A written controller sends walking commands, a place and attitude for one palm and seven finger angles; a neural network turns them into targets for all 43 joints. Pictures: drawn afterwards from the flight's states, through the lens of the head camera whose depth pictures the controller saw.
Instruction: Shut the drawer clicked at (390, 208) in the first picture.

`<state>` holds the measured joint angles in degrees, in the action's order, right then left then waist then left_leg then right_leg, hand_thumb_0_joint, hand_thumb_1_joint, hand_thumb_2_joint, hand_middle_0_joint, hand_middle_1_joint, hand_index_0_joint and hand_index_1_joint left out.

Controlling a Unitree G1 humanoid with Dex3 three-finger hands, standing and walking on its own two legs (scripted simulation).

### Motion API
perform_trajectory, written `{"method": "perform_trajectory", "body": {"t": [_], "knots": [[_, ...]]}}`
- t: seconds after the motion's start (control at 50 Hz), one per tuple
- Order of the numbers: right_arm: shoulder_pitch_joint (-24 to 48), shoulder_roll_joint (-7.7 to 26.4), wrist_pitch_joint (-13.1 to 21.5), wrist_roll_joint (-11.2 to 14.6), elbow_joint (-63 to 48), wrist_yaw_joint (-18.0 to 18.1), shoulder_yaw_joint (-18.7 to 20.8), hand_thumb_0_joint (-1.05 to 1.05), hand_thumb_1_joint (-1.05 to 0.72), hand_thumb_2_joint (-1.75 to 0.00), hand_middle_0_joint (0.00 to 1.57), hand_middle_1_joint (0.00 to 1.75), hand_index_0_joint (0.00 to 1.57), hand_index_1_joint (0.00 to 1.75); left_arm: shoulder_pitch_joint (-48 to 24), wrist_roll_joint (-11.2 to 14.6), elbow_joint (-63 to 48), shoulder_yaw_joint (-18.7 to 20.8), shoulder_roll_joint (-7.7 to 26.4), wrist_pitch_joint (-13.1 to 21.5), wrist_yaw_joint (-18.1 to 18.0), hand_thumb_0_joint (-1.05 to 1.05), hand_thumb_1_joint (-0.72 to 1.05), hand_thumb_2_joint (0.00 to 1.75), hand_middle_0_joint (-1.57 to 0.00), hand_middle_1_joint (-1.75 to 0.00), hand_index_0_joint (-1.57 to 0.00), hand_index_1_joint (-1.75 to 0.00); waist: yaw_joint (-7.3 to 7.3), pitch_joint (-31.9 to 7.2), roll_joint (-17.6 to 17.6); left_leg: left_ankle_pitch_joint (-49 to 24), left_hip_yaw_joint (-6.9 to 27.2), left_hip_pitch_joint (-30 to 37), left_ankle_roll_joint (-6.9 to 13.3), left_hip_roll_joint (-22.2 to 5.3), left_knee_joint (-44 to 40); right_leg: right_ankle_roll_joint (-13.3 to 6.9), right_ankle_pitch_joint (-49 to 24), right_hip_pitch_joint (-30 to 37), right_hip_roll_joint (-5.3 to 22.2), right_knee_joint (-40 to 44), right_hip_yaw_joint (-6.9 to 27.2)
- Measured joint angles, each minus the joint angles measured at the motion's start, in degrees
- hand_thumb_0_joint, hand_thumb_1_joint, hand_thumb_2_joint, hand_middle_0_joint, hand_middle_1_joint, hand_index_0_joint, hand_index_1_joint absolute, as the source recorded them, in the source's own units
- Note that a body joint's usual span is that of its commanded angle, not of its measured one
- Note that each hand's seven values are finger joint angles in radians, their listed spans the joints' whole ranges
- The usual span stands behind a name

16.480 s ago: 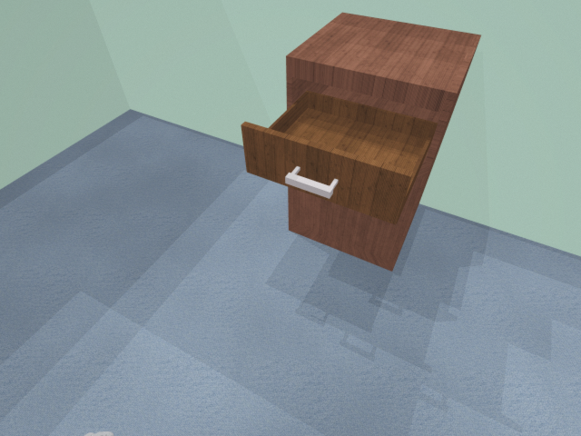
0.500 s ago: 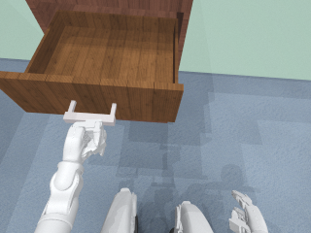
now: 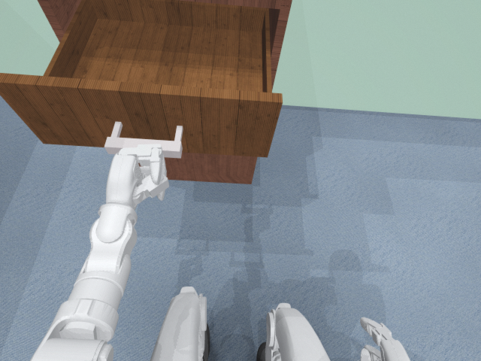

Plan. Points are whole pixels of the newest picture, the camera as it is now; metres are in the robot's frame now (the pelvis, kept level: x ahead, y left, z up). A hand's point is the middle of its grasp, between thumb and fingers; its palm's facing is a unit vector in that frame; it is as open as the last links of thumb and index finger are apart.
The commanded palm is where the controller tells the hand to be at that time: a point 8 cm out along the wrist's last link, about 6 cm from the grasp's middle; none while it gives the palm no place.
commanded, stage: push the drawer shut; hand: left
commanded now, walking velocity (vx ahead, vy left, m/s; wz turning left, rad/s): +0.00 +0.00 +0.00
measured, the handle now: (146, 138) +0.47 +0.18 +0.03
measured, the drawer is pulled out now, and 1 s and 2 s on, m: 0.25 0.11 0.01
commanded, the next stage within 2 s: pull the fist back off the drawer in 2.00 s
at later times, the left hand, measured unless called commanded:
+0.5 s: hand (171, 146) +0.46 +0.14 +0.02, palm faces -0.02 -1.00 -0.05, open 3.0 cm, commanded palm +0.47 +0.17 +0.03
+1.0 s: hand (175, 116) +0.53 +0.14 +0.02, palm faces -0.02 -1.00 -0.05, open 3.0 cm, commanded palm +0.54 +0.16 +0.03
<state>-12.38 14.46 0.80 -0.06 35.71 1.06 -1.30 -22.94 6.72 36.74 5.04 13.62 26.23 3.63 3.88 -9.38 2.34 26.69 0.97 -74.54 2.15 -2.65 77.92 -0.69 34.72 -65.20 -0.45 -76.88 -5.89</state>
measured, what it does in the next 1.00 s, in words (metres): stands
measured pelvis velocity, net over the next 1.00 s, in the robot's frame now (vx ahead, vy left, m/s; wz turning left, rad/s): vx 0.00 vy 0.00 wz -0.04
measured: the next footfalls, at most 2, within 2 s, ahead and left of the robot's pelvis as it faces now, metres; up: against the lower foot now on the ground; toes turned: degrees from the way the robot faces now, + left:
none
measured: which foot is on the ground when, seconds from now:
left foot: down 0.00-1.00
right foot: down 0.00-1.00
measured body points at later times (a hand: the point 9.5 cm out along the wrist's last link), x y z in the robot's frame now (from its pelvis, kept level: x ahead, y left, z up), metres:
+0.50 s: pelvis +0.00 +0.00 -0.01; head +0.13 +0.02 +0.42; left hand +0.46 +0.19 +0.03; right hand +0.06 -0.27 -0.13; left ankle +0.09 +0.10 -0.60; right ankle +0.02 -0.12 -0.60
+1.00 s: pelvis +0.00 +0.00 -0.02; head +0.17 +0.02 +0.40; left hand +0.53 +0.19 +0.03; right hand +0.02 -0.27 -0.13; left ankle +0.09 +0.10 -0.60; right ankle +0.02 -0.12 -0.60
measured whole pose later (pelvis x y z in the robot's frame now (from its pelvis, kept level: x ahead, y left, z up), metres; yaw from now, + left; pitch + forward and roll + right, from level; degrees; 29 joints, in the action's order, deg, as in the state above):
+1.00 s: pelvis +0.00 +0.00 -0.02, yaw -2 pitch +29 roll -6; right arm -17.3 15.1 -3.1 -2.3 37.6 -1.1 -2.2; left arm -54.3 1.8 66.4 17.3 24.5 27.7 5.9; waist 10.0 -8.5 3.2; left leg 27.8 1.5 -83.8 2.0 -4.2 82.1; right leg -1.0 35.1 -74.5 -2.1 -80.3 -6.0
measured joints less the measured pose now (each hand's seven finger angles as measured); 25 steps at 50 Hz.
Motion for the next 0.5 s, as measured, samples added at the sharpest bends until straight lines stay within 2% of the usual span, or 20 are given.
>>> {"method": "perform_trajectory", "body": {"t": [0.3,0.5], "knots": [[-2.16,0.12,-1.19,-0.84,1.51,-0.87,0.18,0.01,-0.90,-0.90,0.20,0.30,0.20,0.30,-10.47,-1.64,12.01,3.66,1.12,3.04,-0.85,0.01,0.80,0.96,-1.40,-1.60,-1.40,-1.60,1.62,0.23,0.23,-0.43,-0.56,-1.82,0.25,-0.21,0.27,0.19,-0.50,-2.23,-0.12,-0.61,0.61],[-2.89,0.23,-1.99,-1.32,2.09,-1.03,-0.15,0.00,-0.90,-0.90,0.20,0.30,0.20,0.30,-17.66,-2.63,19.96,6.57,3.38,4.46,0.05,0.00,0.80,0.96,-1.41,-1.60,-1.40,-1.60,2.75,0.31,0.31,-0.23,-0.32,-3.88,0.06,-0.50,1.29,-0.07,-0.26,-4.31,-0.43,-1.67,0.46]]}}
